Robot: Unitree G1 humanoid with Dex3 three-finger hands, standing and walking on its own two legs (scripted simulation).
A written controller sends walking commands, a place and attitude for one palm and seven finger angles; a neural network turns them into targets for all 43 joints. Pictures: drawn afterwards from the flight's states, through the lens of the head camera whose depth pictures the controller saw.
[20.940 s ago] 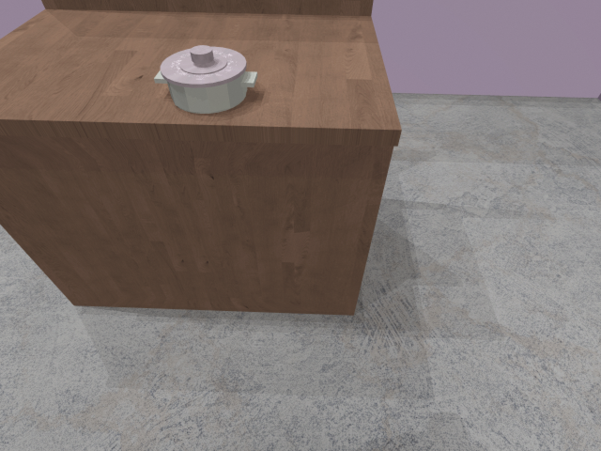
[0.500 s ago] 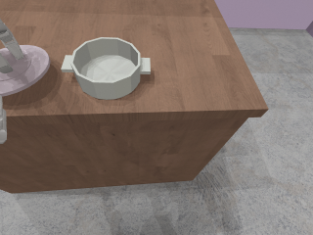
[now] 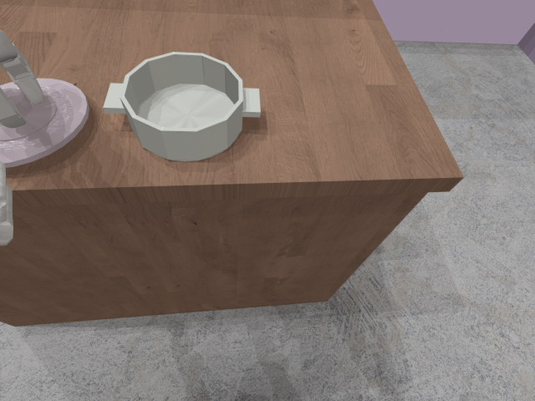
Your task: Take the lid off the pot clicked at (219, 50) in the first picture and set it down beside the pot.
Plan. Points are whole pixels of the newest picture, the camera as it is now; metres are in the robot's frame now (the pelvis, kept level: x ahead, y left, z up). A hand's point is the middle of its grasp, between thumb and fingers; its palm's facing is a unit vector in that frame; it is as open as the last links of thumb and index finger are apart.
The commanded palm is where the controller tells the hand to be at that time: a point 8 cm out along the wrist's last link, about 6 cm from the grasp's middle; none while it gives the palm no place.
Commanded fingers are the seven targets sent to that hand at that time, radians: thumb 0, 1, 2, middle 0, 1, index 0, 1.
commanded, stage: lower the lid onto the table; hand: left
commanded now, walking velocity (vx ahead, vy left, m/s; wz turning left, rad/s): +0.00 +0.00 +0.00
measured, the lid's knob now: (9, 104) +0.53 +0.30 +0.13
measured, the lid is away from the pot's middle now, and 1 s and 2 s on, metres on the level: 0.23 0.23 0.23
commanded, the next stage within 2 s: open the fingers wide in 0.08 s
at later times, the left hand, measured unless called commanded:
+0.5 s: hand out of the picture +0.48 +0.29 +0.14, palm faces -0.40 -0.13 -0.91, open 7.3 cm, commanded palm +0.51 +0.29 +0.20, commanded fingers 0.00 0.44 0.77 -0.55 -1.01 -0.58 -1.02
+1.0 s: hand out of the picture +0.48 +0.30 +0.14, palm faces -0.41 -0.11 -0.91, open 9.6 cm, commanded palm +0.51 +0.29 +0.20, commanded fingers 0.00 -0.08 0.79 -0.41 -0.74 -0.41 -0.74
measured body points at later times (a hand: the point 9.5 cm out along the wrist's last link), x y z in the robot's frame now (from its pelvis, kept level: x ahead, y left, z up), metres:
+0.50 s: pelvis -0.01 +0.00 +0.00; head +0.06 +0.03 +0.44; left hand +0.50 +0.30 +0.19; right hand -0.01 -0.28 -0.11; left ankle +0.00 +0.04 -0.72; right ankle -0.04 -0.12 -0.72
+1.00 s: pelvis -0.01 +0.01 +0.00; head +0.07 +0.03 +0.44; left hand +0.50 +0.30 +0.19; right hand -0.02 -0.27 -0.12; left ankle +0.00 +0.04 -0.72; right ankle -0.04 -0.12 -0.72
